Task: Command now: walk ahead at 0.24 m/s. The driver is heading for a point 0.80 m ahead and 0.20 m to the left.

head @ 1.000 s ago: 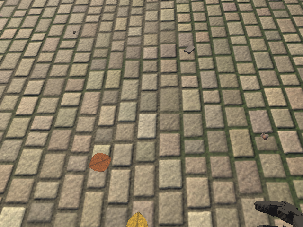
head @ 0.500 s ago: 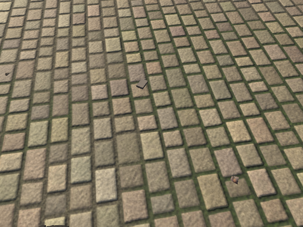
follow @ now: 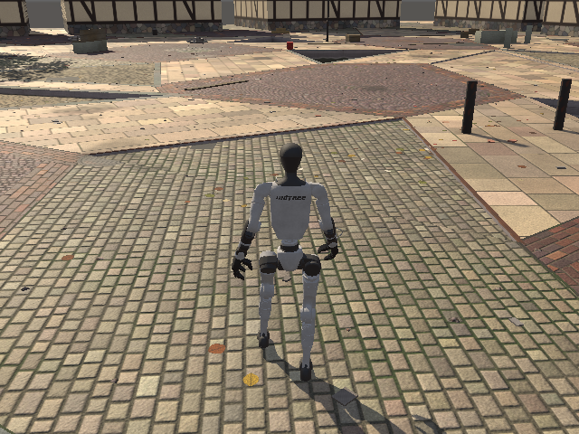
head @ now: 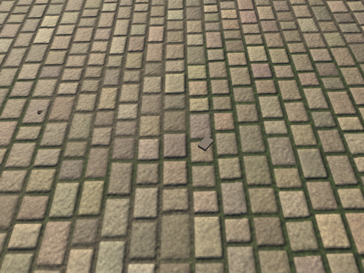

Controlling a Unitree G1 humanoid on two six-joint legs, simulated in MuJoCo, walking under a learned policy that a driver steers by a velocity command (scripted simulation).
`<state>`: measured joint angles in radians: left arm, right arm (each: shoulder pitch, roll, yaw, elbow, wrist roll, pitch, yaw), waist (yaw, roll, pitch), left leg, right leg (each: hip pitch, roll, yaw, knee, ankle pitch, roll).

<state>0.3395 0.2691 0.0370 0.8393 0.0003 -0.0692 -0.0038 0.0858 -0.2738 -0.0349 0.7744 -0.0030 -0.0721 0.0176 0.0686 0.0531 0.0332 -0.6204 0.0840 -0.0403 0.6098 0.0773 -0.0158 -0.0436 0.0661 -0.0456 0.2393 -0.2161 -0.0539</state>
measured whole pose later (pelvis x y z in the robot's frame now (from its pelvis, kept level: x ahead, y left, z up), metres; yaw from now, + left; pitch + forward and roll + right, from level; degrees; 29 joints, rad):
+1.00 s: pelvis +0.34 +0.08 +0.00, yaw +0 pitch +1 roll +1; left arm 0.32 0.27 0.07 0.95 -0.03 -0.10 0.02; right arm 0.17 -0.25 -0.06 0.92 0.00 -0.08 0.03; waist 0.01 -0.03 0.02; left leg -0.25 -0.04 0.06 0.41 -0.18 0.06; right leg -0.44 -0.09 0.02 1.15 -0.33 -0.03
